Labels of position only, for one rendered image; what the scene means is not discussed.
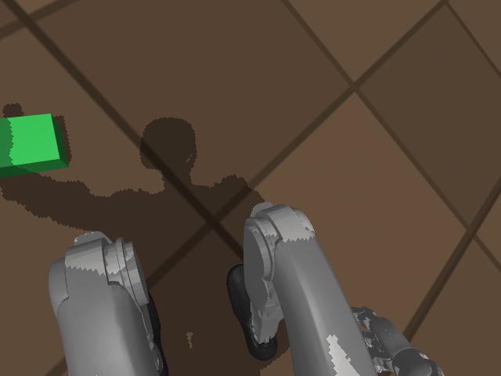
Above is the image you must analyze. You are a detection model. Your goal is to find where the right robot arm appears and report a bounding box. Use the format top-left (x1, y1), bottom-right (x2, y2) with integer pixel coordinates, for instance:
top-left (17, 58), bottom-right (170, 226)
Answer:
top-left (391, 349), bottom-right (444, 376)

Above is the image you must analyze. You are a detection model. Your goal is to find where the left robot foot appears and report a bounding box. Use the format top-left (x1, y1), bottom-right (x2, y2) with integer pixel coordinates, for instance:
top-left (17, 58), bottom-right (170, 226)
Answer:
top-left (146, 290), bottom-right (168, 376)

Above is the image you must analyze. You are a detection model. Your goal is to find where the right robot foot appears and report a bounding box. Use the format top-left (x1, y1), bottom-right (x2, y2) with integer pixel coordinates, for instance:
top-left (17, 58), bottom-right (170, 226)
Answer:
top-left (226, 264), bottom-right (277, 361)

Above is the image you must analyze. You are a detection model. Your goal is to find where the carton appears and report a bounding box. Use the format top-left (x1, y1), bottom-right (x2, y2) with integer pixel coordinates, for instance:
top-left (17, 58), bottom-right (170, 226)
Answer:
top-left (0, 114), bottom-right (69, 178)

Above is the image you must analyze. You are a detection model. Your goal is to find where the right robot hand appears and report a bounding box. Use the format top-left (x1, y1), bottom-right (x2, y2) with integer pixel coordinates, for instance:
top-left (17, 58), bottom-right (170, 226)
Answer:
top-left (351, 306), bottom-right (413, 373)

